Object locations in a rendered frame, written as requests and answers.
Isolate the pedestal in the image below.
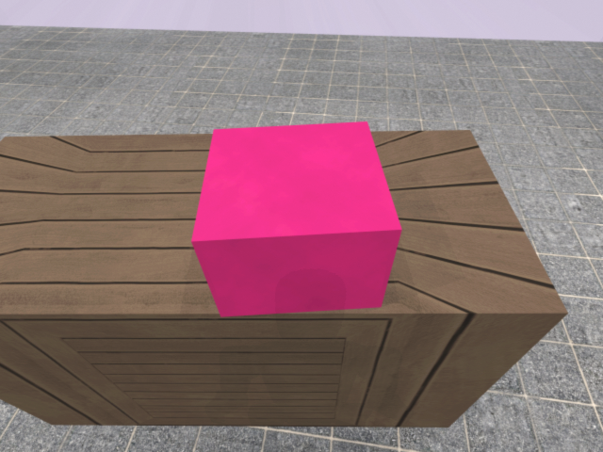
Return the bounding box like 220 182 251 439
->
0 130 568 428

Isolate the carton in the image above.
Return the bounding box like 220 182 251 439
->
191 121 402 317

